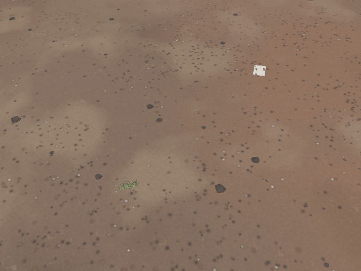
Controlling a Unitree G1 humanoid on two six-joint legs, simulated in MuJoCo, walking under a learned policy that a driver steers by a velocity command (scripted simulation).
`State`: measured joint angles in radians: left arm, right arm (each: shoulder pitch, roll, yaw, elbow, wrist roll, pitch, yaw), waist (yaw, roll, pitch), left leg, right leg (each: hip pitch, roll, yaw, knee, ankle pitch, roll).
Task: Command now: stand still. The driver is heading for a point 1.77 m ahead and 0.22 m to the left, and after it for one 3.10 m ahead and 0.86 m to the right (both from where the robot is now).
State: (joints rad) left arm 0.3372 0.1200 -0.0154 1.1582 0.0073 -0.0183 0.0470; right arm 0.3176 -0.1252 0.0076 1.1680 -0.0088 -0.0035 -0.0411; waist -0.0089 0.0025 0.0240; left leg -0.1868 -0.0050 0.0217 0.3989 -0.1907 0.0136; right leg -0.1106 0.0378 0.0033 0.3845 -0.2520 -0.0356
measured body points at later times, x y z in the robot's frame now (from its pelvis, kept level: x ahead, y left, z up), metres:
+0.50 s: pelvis +0.01 +0.00 +0.00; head +0.01 +0.00 +0.45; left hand -0.03 +0.20 -0.16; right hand -0.03 -0.21 -0.16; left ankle +0.02 +0.11 -0.74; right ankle -0.03 -0.10 -0.74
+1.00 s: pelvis +0.03 +0.00 -0.01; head +0.03 +0.01 +0.44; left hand -0.04 +0.21 -0.17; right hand +0.00 -0.21 -0.17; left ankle +0.02 +0.10 -0.73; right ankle -0.03 -0.10 -0.74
